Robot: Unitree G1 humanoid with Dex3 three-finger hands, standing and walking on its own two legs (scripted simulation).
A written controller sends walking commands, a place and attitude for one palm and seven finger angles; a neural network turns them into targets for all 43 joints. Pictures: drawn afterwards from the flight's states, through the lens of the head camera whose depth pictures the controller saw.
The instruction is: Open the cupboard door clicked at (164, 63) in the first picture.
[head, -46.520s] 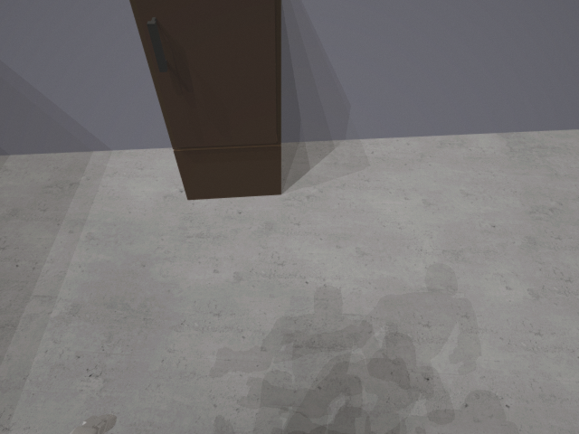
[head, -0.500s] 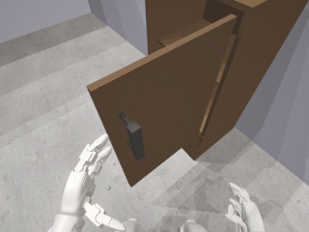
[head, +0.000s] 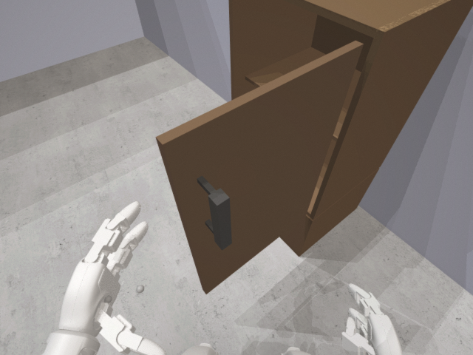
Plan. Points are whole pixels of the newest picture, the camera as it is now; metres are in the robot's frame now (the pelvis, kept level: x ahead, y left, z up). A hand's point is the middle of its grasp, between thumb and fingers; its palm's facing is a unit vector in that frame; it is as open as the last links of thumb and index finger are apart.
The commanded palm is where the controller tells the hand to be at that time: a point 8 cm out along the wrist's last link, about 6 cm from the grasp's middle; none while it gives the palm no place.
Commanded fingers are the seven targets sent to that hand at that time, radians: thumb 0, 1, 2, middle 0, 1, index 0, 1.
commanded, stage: draw the hand back to the body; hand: left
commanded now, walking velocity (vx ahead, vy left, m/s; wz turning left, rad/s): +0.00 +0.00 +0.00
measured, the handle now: (214, 213) +0.34 +0.07 +0.06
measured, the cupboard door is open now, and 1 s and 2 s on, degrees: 91 91 91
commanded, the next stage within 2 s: step back with the hand held close in 1.32 s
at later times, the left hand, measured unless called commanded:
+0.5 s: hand (64, 271) +0.20 +0.22 +0.15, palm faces +0.25 -0.90 -0.35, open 14.3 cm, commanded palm +0.16 +0.27 +0.17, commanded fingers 0.00 0.17 0.58 -0.17 -0.30 -0.17 -0.30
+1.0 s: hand out of the picture +0.21 +0.27 +0.23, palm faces +0.47 -0.78 -0.42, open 8.5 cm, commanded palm +0.17 +0.30 +0.24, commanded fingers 0.00 0.90 0.90 -0.20 -0.30 -0.20 -0.30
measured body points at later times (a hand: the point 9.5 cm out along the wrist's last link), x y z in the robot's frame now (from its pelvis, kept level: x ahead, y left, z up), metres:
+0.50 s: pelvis +0.02 +0.01 +0.05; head +0.01 +0.00 +0.50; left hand +0.18 +0.26 +0.17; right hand +0.20 -0.20 -0.02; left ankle +0.00 +0.11 -0.67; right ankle +0.02 -0.11 -0.67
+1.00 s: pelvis +0.03 +0.00 +0.07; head +0.01 -0.02 +0.52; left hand +0.18 +0.31 +0.26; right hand +0.22 -0.22 -0.01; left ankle +0.00 +0.11 -0.67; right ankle +0.02 -0.11 -0.67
